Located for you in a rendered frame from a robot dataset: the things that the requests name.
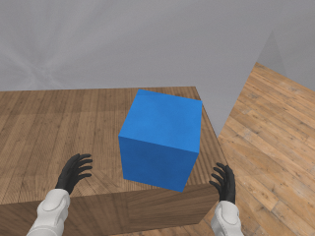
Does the robot left hand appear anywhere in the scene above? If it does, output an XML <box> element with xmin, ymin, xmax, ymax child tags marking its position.
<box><xmin>55</xmin><ymin>153</ymin><xmax>93</xmax><ymax>196</ymax></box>

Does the pedestal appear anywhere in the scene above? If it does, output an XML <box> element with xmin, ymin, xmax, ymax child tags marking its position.
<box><xmin>0</xmin><ymin>86</ymin><xmax>229</xmax><ymax>236</ymax></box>

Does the robot right hand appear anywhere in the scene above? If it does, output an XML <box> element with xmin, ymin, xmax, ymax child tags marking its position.
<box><xmin>209</xmin><ymin>162</ymin><xmax>236</xmax><ymax>205</ymax></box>

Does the right robot forearm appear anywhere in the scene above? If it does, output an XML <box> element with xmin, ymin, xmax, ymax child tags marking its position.
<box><xmin>211</xmin><ymin>201</ymin><xmax>244</xmax><ymax>236</ymax></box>

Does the left robot forearm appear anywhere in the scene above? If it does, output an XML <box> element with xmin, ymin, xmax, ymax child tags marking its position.
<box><xmin>27</xmin><ymin>189</ymin><xmax>71</xmax><ymax>236</ymax></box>

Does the carton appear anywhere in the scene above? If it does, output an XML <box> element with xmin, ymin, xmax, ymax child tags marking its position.
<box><xmin>118</xmin><ymin>88</ymin><xmax>203</xmax><ymax>193</ymax></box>

